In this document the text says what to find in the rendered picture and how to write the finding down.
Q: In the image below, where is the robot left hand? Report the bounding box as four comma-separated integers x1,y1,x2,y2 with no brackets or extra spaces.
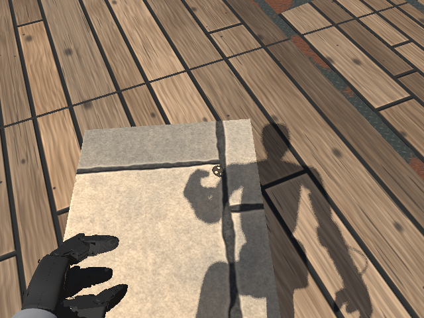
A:
21,233,128,318

